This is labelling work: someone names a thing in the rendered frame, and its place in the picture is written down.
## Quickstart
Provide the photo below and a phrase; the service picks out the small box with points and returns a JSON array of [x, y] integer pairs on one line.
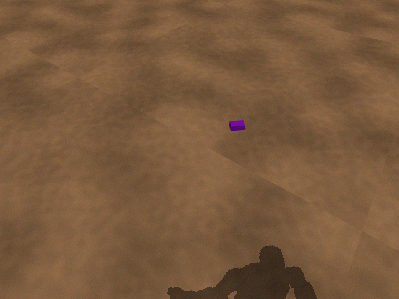
[[237, 125]]

